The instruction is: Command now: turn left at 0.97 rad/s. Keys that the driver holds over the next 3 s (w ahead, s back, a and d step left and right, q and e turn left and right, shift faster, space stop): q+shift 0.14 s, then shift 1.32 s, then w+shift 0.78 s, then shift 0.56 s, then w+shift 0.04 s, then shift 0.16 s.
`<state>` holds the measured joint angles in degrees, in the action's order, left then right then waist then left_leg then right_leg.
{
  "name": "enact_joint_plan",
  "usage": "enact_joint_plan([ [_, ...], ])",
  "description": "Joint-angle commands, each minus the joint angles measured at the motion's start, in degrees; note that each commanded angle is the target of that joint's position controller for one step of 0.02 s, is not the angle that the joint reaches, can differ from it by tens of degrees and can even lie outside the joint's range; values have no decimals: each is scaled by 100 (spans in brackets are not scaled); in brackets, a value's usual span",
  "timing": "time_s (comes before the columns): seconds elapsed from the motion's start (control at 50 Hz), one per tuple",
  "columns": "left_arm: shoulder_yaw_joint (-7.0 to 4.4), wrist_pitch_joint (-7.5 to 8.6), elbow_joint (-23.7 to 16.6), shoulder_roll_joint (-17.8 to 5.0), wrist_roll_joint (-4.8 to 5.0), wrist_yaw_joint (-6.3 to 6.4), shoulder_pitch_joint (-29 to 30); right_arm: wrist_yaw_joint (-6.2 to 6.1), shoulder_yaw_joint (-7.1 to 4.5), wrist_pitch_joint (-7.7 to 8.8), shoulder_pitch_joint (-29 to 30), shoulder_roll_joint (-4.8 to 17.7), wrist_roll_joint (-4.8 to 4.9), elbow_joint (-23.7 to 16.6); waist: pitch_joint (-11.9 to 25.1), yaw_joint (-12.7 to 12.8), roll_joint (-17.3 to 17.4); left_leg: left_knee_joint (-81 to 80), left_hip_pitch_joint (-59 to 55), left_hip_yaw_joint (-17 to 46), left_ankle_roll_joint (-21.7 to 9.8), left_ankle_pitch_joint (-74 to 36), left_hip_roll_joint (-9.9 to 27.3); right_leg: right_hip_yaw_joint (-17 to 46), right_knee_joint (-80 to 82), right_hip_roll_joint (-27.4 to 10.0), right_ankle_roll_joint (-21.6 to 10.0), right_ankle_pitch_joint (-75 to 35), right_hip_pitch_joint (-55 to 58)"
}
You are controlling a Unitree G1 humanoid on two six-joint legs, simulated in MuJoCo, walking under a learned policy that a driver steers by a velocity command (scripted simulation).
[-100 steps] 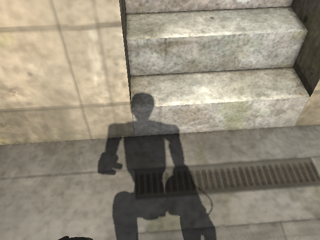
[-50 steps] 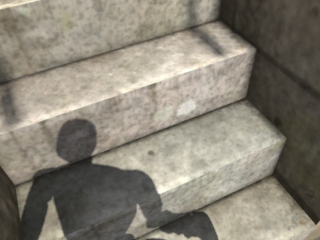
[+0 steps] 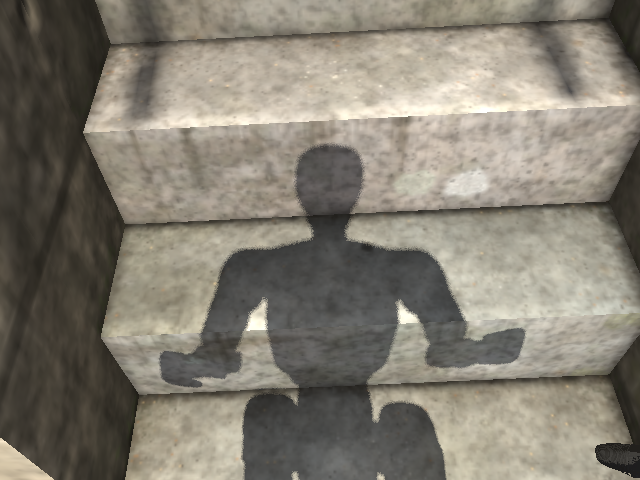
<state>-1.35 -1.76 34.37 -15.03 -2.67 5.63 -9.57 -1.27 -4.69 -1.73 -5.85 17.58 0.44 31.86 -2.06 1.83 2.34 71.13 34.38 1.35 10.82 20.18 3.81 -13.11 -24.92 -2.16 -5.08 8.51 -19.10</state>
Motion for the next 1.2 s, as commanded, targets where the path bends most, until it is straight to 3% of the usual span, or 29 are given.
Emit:
enact_joint_plan([
  [0.02, -413, -60, -441, -1159, 13, 21, 363, 62, -5, 134, -171, 233, 35, -301, 753, -118, -925, -1104, -388, -314, -210, 234, 153, 1145, 1026, -1603, -1020, -390, 849],
  [0.04, -500, -65, -425, -1260, 71, 30, 365, 33, -12, 111, -310, 244, -60, -167, 858, -124, -973, -1316, -691, -539, -351, 285, 58, 1011, 1167, -1629, -889, -8, 764],
  [0.06, -491, -78, -481, -1242, 47, 59, 432, 39, -16, 50, -198, 333, -67, -209, 831, -90, -1043, -1643, -975, -592, -486, 315, 75, 903, 1170, -1651, -792, 286, 651],
  [0.08, -519, -23, -338, -1264, 13, 19, 282, 27, -56, -69, -105, 347, -59, -289, 717, -88, -1120, -1921, -1095, -783, -635, 427, -1, 822, 1215, -1744, -640, 750, 563],
  [0.14, -570, 19, -302, -1181, 201, -84, 578, 30, -99, -274, -615, 358, 64, -117, 848, -393, -1121, -3392, -2066, -812, -1230, 368, 41, 558, 784, -1810, -215, 1268, 290],
  [0.16, -535, 60, -216, -914, 267, -67, 315, 5, -142, -218, -1160, 419, -34, 241, 900, -416, -701, -4167, -2703, -671, -1513, 513, -196, 404, 225, -1626, 65, 1518, -97],
  [0.18, -448, 89, 45, -582, 295, -140, -117, -29, -204, -160, -1542, 557, -57, 588, 611, -444, 86, -4898, -3306, -246, -1781, 53, -209, -52, -935, -1116, 466, 1957, -994],
  [0.2, -355, 84, -228, -207, 136, -267, -86, -32, -144, -97, -1313, 752, -139, 390, 291, -93, 1406, -4322, -3486, 1753, -2268, -2675, 1147, -116, -3471, -737, 969, 3208, -2894],
  [0.22, -484, 152, -488, -640, 18, -192, 501, 89, -377, 110, -994, 1675, -547, 44, 1052, -483, 1287, -5104, -2377, 3417, -3419, -3662, 2483, 1138, -4473, -198, 1192, 3240, -2843],
  [0.24, -649, 93, -413, -1168, 152, -117, 710, 154, -355, 267, -335, 1569, -443, -98, 871, -315, 576, -5326, -2103, 2469, -3196, -2461, 2006, 1603, -4884, -151, 1093, 2401, -2658],
  [0.26, -650, 81, -370, -1141, 174, -98, 677, 128, -264, 320, 131, 1302, -297, -96, 466, -67, 710, -5421, -1849, 1875, -2639, -1710, 1537, 1602, -4713, -166, 980, 1565, -2700],
  [0.28, -611, 76, -199, -1082, 36, -105, 653, 94, -163, 277, 338, 1003, -172, -97, 433, -7, 499, -5256, -1877, 1576, -2249, -1369, 1165, 1532, -4721, -190, 943, 1117, -2719],
  [0.3, -587, 72, -173, -1021, -11, -123, 540, 41, -62, 233, 331, 791, -84, -60, 463, 37, 479, -5089, -1841, 1317, -2152, -1802, 1037, 1504, -4773, -106, 966, 685, -2589],
  [0.32, -555, 86, -174, -936, -49, -130, 515, -24, 7, 264, 144, 705, -108, -14, 723, 37, 663, -4946, -1782, 1048, -2168, -2438, 918, 1458, -5167, 2, 997, 477, -2259],
  [0.36, -481, 101, -195, -714, 11, -161, 524, -94, 135, 296, -145, 418, -203, 79, 974, -64, 470, -4745, -2091, 883, -2194, -2981, 853, 1510, -5137, 5, 985, 332, -2195],
  [0.38, -402, 117, -274, -565, 80, -148, 552, -164, 187, 293, -226, 301, -159, 88, 994, -88, 523, -4704, -2192, 891, -2196, -3046, 840, 1516, -4892, -2, 1060, 392, -2150],
  [0.4, -308, 107, -351, -407, 91, -157, 777, -233, 222, 274, -333, 293, -201, 110, 888, -182, 371, -4762, -2311, 1065, -2192, -3017, 918, 1567, -4520, -47, 1058, 485, -2177],
  [0.44, -215, 99, -443, -262, 96, -212, 839, -290, 203, 224, -416, 388, -241, 146, 885, -220, 514, -4794, -2492, 1220, -2210, -2683, 941, 1619, -3660, -100, 1102, 744, -1963],
  [0.5, -179, 166, -425, -305, 161, -299, 767, -277, 135, 176, -426, 596, -289, 162, 831, -308, 689, -4924, -2151, 1358, -2275, -1832, 893, 1484, -2586, 4, 1051, 1394, -1024],
  [0.58, -144, 249, -285, -311, 240, -379, 593, -211, 175, 192, -327, 440, -219, 249, 529, -318, 818, -4898, -2060, 1674, -2284, -1465, 728, 1343, -716, 151, 866, 1402, -174],
  [0.62, -121, 288, -152, -393, 136, -396, 395, -216, 184, 261, -493, 439, -130, 361, 652, -259, 566, -4861, -1721, 1665, -1907, -1596, 589, 1481, 413, -25, 593, 19, 957],
  [0.64, -126, 281, -174, -576, 37, -374, 278, -192, 213, 364, -558, 358, -173, 414, 868, -265, 224, -4648, -1294, 1459, -1645, -1412, 421, 1771, 192, -448, 397, -1038, 1670],
  [0.66, -180, 260, -123, -793, 54, -395, 383, -137, 223, 443, -711, 306, -223, 381, 1039, -484, -648, -4738, -1099, 948, -1389, -679, 30, 1939, -282, -679, 44, -1364, 1712],
  [0.68, -92, 257, -162, -363, 102, -445, 448, -121, 223, 463, -348, 325, -284, 456, 1045, -242, -594, -4572, -1421, 687, -1159, -431, -152, 1930, -135, -601, -61, -653, 1237],
  [0.74, 15, 362, -201, -266, 31, -488, 696, -170, 236, 331, -4, 177, -262, 458, 650, -273, -745, -4374, -1653, 610, -1161, -637, -207, 1899, 158, -421, 195, 544, 493],
  [0.82, 72, 498, -142, -274, 56, -499, 536, -168, 198, 269, -204, 205, -240, 628, 398, -311, -659, -4322, -1735, 663, -1223, -670, -201, 1853, 234, -349, 326, 981, 160],
  [0.86, 115, 498, -66, -229, 16, -528, 433, -115, 192, 245, -263, 207, -256, 722, 376, -302, -584, -4327, -1769, 683, -1217, -766, -190, 1765, 177, -243, 331, 963, 165],
  [1.0, 177, 524, 219, -265, 88, -501, 200, -90, 222, 328, -407, 168, -207, 1022, 351, -287, -219, -4388, -1928, 696, -1159, -982, -197, 1708, 164, -131, 331, 884, 251],
  [1.2, 203, 553, 650, -259, 131, -541, -4, -155, 242, 321, -473, 181, -196, 1314, 395, -261, -222, -4376, -2143, 675, -1115, -1409, -188, 1635, 155, -61, 296, 253, 391],
])
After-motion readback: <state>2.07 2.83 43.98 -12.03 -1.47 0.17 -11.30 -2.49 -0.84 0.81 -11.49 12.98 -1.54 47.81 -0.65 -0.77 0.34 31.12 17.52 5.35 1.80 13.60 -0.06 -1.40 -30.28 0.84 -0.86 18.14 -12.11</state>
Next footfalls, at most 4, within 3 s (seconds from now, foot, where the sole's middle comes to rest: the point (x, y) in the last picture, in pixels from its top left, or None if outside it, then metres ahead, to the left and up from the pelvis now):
0.18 left None -0.07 0.14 -0.78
0.64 right None -0.04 -0.11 -0.78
2.02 right None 0.18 -0.06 -0.78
2.36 left None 0.16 0.15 -0.78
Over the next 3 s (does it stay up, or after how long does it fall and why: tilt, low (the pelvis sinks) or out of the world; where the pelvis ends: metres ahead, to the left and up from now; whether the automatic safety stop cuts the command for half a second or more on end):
stays up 0.14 0.03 0.01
